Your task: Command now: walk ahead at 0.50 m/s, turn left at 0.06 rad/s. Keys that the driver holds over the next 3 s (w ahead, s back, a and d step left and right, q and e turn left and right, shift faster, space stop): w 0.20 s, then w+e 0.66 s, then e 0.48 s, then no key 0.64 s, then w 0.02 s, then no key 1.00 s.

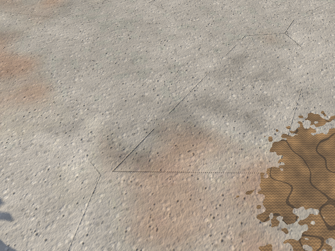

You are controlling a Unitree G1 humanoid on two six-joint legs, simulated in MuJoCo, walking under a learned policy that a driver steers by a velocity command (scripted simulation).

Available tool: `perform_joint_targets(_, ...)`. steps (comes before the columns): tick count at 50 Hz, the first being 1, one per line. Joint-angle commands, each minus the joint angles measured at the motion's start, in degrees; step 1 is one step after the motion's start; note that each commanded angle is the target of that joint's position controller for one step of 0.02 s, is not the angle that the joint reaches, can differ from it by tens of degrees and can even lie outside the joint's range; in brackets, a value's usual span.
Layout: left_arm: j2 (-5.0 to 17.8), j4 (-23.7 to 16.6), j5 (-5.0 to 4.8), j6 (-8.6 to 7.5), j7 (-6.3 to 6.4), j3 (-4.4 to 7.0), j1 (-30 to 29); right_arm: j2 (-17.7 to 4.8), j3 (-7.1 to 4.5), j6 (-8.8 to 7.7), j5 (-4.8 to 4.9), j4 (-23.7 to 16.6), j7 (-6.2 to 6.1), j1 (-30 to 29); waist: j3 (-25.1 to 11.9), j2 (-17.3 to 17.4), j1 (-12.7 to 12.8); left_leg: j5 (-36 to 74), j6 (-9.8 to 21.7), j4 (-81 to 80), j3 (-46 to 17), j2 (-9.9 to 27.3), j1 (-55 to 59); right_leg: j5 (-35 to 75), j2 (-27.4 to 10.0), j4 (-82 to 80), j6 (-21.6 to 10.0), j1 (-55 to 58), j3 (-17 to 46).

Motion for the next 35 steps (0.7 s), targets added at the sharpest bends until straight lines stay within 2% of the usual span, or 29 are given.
perform_joint_targets(1, 9.6, -3.5, -0.44, -0.85, 0.59, 2.29, -3.0, -2.1, -0.30, -0.94, -0.30, -4.0, 0.07, -2.4, 0.2, -6.2, -0.9, 9.3, -1.1, -9.3, -0.1, 1.7, -2.7, 12.6, -14.3, -10.8, -9.5, 1.2, 10.2)
perform_joint_targets(4, 10.5, -1.9, -1.01, -0.29, 0.86, 2.42, 0.0, -1.1, 0.18, -1.62, 0.07, -5.2, 0.74, -8.4, 1.0, -5.9, 1.5, 17.6, -1.0, -19.6, 1.6, -0.1, 0.8, 13.1, -13.0, -10.5, -8.0, 1.7, 6.7)
perform_joint_targets(7, 11.1, -0.1, -1.36, 0.49, 0.95, 2.56, 3.3, -1.5, 0.09, -2.04, 0.63, -6.7, 1.57, -12.9, 2.1, -6.0, 3.0, 18.5, -0.2, -24.3, 1.7, -1.1, 0.7, 12.7, -15.2, -9.1, -7.6, 6.0, 7.5)
perform_joint_targets(9, 11.5, 0.8, -1.51, 1.22, 1.18, 2.79, 4.1, -2.2, -0.14, -2.28, 0.69, -7.6, 2.17, -14.4, 2.5, -6.4, 2.5, 14.9, 1.2, -26.6, 1.4, -1.6, 0.0, 15.0, -17.1, -7.0, -6.9, 10.1, 8.3)
perform_joint_targets(11, 12.3, 1.3, -1.58, 1.89, 1.51, 3.08, 4.0, -3.6, -0.70, -2.52, 0.48, -7.4, 2.39, -12.5, 1.3, -7.1, 0.6, 10.7, 2.7, -28.3, 1.9, -2.8, 4.5, 21.9, -17.8, -3.1, -5.8, 12.2, 9.0)
perform_joint_targets(12, 12.6, 1.3, -1.67, 2.17, 1.65, 3.09, 2.8, -4.9, -1.50, -2.66, 0.27, -6.3, 2.20, -7.9, -1.3, -7.2, -2.6, 10.2, 3.9, -30.2, 3.2, -4.3, 11.8, 30.0, -16.6, 2.3, -4.8, 11.5, 8.2)
perform_joint_targets(13, 11.4, 1.0, -1.34, 2.27, 1.72, 2.52, 2.5, -7.7, -2.90, -2.67, -0.04, -4.0, 1.65, 0.6, -7.1, -6.2, -6.7, 11.7, 5.6, -30.2, 3.1, -3.9, 25.0, 32.2, -13.6, 12.1, -3.2, 7.4, 6.4)
perform_joint_targets(14, 7.7, -0.9, 0.25, 2.02, 1.74, 1.04, 2.3, -12.1, -4.12, -2.45, -0.95, -2.5, 0.87, 11.3, -16.7, 0.2, -10.6, 14.0, 9.2, -27.4, -8.6, 7.5, 43.3, 15.9, -9.6, 30.1, -1.0, -4.8, 4.1)
perform_joint_targets(15, 1.8, -1.2, -0.56, 0.99, 1.42, -0.65, 10.5, -14.7, -4.54, -1.97, -0.92, -1.5, 1.08, 12.5, -23.9, 15.2, -6.5, 0.9, 17.0, -33.1, -33.2, 19.4, 59.4, -22.2, -0.9, 48.1, 2.1, -25.7, 4.2)
perform_joint_targets(16, 8.4, -0.4, -1.89, 0.42, 1.26, 0.92, 6.5, -9.0, -3.18, -1.83, -0.50, -2.0, 0.98, 12.6, -20.6, 8.3, -9.3, -7.3, 14.9, -37.1, -34.8, 17.8, 55.8, -23.1, -3.4, 53.9, 1.9, -31.1, 10.2)
perform_joint_targets(17, 10.7, -2.2, -2.81, 0.18, 1.13, 1.84, 1.2, -7.3, -2.46, -1.91, -0.31, -1.7, 0.76, 9.3, -12.2, 5.8, -8.9, -6.0, 12.7, -38.6, -26.2, 16.2, 48.8, -17.8, -5.6, 54.5, 1.6, -33.9, 9.3)
perform_joint_targets(18, 9.9, -2.7, -2.44, 0.23, 1.34, 1.78, -1.4, -6.3, -2.05, -2.06, -0.52, -1.8, 0.77, 5.5, -7.9, 2.5, -7.1, -0.9, 11.8, -40.4, -20.3, 14.1, 41.3, -12.9, -8.0, 52.6, 2.0, -32.2, 7.9)
perform_joint_targets(19, 9.4, -2.8, -1.69, 0.59, 1.44, 2.05, -2.1, -4.7, -1.70, -2.32, -0.74, -1.6, 0.93, 2.7, -4.6, 2.2, -5.4, 3.3, 11.4, -42.5, -15.6, 12.2, 35.5, -9.7, -9.4, 50.0, 2.4, -30.5, 7.9)
perform_joint_targets(20, 8.4, -2.4, -1.76, 1.32, 1.41, 2.17, -0.5, -3.8, -1.53, -2.83, -1.15, -1.4, 0.98, 1.1, -3.7, 3.7, -3.5, 6.2, 11.0, -44.5, -11.7, 10.9, 31.4, -7.3, -10.8, 48.9, 2.8, -26.9, 8.3)
perform_joint_targets(21, 7.2, -1.9, -1.98, 2.07, 1.43, 2.09, 0.6, -3.2, -1.57, -3.27, -1.15, -1.0, 1.03, 0.0, -3.1, 3.9, -2.6, 7.8, 11.1, -46.2, -9.0, 10.2, 29.2, -6.2, -11.1, 48.2, 3.2, -25.2, 8.1)
perform_joint_targets(22, 6.1, -1.8, -2.03, 2.74, 1.47, 2.01, 0.9, -3.2, -1.69, -3.68, -1.04, -0.4, 1.00, -0.6, -2.3, 3.3, -1.9, 10.1, 11.4, -47.5, -6.4, 10.1, 27.4, -5.5, -11.2, 47.6, 3.6, -24.8, 7.9)
perform_joint_targets(24, 5.2, -2.8, -1.70, 3.61, 1.64, 2.01, -1.1, -4.2, -2.18, -4.15, -1.16, 0.8, 0.74, -0.8, -0.2, 1.9, -1.5, 14.1, 11.5, -49.1, -2.1, 10.3, 26.3, -2.0, -11.6, 45.1, 4.3, -27.3, 8.4)
perform_joint_targets(26, 4.9, -3.8, -1.44, 3.67, 1.46, 1.99, -3.6, -5.0, -2.52, -4.05, -1.40, 1.9, 0.28, -0.1, 0.8, 0.9, -2.0, 16.7, 11.4, -49.7, 1.8, 9.8, 27.5, 3.4, -11.5, 40.1, 4.8, -29.8, 8.7)
perform_joint_targets(28, 4.2, -4.6, -1.41, 3.27, 0.73, 1.71, -6.2, -5.7, -2.70, -3.71, -1.31, 2.6, -0.14, 0.0, 1.4, 0.6, -2.7, 17.9, 10.3, -50.0, 6.1, 8.6, 28.3, 9.5, -11.1, 32.9, 4.5, -29.1, 7.2)
perform_joint_targets(32, 2.9, -7.7, -1.18, 2.89, -0.75, 0.94, -14.4, -7.8, -3.32, -2.68, -0.58, 4.5, -0.70, 3.2, 3.8, -0.9, -6.0, 19.0, 9.5, -49.7, 10.7, 9.7, 32.4, 13.6, -10.1, 22.4, 3.1, -28.7, 2.7)
perform_joint_targets(35, 3.5, -10.2, -1.26, 2.98, -1.68, 1.05, -17.8, -8.9, -3.85, -1.32, 0.37, 5.9, -0.79, 5.1, 4.7, -0.5, -6.5, 24.0, 8.6, -46.6, 12.3, 11.6, 39.0, 8.8, -9.1, 18.8, 1.2, -30.3, 0.6)
Next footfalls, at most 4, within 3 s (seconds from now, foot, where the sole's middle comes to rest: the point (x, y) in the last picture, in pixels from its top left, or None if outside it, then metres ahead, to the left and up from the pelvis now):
0.26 left None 0.33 0.15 -0.78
0.80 right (219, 228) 0.58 -0.13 -0.78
1.26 left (199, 172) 0.85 -0.06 -0.78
1.64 right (237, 217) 0.63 -0.21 -0.78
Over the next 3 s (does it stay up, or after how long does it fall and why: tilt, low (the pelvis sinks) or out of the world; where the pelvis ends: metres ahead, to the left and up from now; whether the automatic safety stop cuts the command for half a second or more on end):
stays up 0.70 -0.12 -0.01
